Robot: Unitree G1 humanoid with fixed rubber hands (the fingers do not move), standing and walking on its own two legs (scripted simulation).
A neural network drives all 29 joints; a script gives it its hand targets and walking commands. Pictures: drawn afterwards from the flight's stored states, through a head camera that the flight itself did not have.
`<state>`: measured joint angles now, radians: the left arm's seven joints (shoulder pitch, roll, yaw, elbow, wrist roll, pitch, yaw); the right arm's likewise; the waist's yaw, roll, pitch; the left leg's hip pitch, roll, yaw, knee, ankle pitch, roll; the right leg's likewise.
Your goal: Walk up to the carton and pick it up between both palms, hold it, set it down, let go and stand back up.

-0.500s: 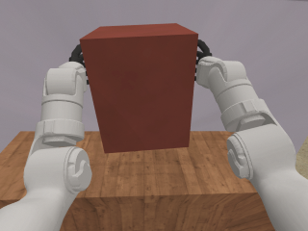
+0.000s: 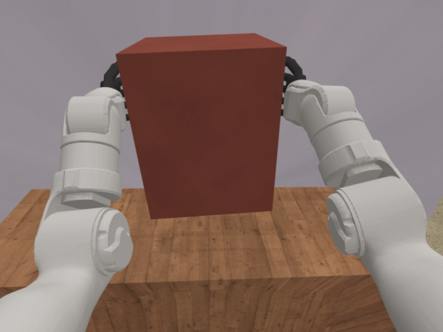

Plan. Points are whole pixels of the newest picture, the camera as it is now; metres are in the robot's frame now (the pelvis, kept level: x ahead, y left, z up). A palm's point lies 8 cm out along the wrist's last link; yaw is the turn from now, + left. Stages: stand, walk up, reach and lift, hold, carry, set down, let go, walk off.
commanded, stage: hold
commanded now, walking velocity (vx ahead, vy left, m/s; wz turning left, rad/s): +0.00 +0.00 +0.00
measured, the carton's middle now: (206, 120) +0.38 +0.00 +0.30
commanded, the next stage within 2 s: none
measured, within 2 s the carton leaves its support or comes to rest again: neither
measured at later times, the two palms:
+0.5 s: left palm (116, 106) +0.38 +0.14 +0.33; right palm (293, 99) +0.37 -0.15 +0.34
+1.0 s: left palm (118, 101) +0.38 +0.14 +0.33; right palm (297, 96) +0.37 -0.15 +0.35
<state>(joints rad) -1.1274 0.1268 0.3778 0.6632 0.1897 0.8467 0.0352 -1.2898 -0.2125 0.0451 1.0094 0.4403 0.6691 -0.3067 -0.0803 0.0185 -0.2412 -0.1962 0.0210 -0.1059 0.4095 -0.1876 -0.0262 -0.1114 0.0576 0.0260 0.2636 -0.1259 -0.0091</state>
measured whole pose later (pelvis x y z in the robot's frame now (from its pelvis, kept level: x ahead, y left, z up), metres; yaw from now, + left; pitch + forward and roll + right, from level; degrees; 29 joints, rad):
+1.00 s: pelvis +0.00 +0.00 +0.00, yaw -1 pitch -2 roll -2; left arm -1.15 0.11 0.41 0.69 0.23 0.85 0.03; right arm -1.32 -0.22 0.05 1.07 0.46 0.67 -0.30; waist -0.08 0.02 -0.24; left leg -0.18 0.02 -0.10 0.41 -0.20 -0.03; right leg -0.09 0.06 0.04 0.26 -0.13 -0.01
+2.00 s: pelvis +0.01 +0.00 +0.00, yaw +0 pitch -3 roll -2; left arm -1.09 0.11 0.38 0.62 0.22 0.86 0.01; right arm -1.26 -0.22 0.09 0.98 0.47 0.69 -0.32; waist -0.08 0.01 -0.23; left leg -0.16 0.03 -0.10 0.40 -0.20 -0.03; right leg -0.07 0.07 0.05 0.24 -0.13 -0.01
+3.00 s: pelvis +0.00 +0.00 +0.00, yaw +0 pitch -2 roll -2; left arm -1.12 0.12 0.38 0.66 0.21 0.85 0.03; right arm -1.29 -0.21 0.04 1.02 0.46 0.69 -0.31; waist -0.10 0.01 -0.24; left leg -0.19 0.02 -0.11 0.41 -0.19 -0.03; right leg -0.09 0.07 0.04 0.25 -0.13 -0.01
